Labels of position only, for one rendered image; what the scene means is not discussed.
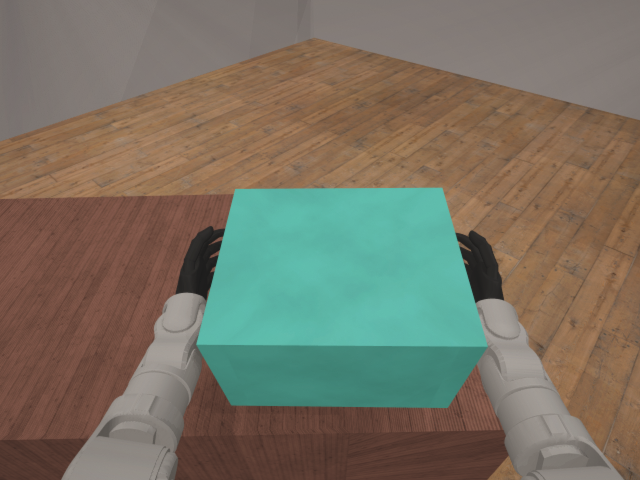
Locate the robot right forearm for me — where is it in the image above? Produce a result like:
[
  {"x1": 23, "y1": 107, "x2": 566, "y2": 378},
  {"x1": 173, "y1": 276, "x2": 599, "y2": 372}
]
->
[{"x1": 476, "y1": 299, "x2": 624, "y2": 480}]

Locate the robot left forearm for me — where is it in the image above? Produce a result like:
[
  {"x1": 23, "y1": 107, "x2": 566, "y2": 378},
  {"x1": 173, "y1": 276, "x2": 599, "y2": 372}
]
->
[{"x1": 61, "y1": 293, "x2": 207, "y2": 480}]

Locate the pedestal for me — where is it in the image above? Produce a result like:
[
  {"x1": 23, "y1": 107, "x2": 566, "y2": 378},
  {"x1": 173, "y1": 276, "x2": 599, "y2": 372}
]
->
[{"x1": 0, "y1": 194, "x2": 509, "y2": 480}]

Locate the carton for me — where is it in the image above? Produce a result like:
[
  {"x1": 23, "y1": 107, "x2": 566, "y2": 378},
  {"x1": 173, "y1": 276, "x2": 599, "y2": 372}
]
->
[{"x1": 196, "y1": 188, "x2": 488, "y2": 408}]

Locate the robot left upper arm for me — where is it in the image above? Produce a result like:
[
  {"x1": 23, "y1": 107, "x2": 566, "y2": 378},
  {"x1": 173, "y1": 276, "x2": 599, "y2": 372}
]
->
[{"x1": 69, "y1": 436, "x2": 178, "y2": 480}]

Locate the robot right hand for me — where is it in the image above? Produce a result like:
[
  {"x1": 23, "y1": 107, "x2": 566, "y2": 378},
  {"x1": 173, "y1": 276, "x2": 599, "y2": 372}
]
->
[{"x1": 456, "y1": 230, "x2": 504, "y2": 303}]

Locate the robot left hand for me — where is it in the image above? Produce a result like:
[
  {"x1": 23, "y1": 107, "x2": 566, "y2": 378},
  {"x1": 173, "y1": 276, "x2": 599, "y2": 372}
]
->
[{"x1": 175, "y1": 226, "x2": 225, "y2": 300}]

